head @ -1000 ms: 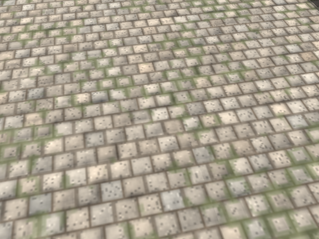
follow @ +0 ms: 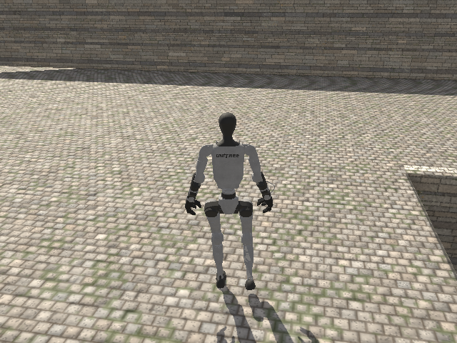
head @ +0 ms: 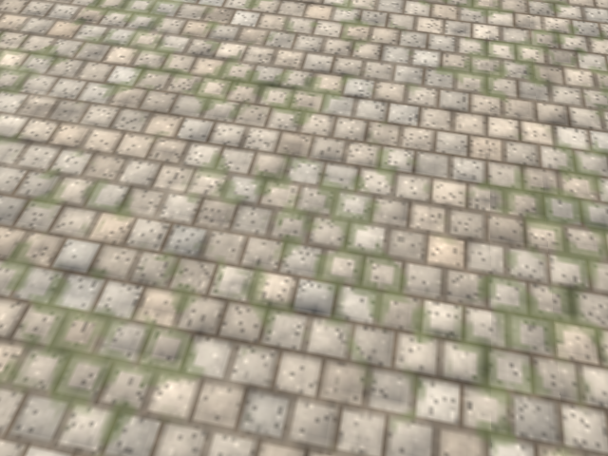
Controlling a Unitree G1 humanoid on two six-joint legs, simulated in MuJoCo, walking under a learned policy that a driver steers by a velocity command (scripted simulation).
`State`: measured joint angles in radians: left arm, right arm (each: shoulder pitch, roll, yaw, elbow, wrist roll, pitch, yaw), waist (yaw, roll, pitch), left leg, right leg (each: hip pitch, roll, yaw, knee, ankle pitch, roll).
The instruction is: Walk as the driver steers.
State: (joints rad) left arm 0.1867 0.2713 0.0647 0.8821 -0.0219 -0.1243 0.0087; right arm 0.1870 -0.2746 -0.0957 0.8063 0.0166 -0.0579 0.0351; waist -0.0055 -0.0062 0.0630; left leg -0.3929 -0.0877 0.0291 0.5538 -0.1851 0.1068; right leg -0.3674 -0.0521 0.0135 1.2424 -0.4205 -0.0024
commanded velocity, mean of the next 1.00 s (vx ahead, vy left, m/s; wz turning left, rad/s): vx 0.33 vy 0.00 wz -0.05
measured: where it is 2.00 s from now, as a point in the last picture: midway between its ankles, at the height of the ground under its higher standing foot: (336, 452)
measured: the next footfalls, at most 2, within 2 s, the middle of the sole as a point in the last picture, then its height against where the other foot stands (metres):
right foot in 0.40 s outside the picture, level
left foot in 0.84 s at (267, 399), level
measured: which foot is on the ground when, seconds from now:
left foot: down 0.00-0.42, up 0.44-0.82, down 0.84-1.00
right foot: up 0.00-0.38, down 0.40-0.84, up 0.86-1.00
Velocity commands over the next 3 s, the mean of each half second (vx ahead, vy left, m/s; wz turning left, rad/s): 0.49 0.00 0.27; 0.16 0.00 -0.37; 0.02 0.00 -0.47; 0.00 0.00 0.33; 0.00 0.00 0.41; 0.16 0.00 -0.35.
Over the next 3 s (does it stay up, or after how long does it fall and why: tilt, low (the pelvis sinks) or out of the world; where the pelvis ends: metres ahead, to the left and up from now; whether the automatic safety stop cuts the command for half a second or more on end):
stays up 0.47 -0.08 0.00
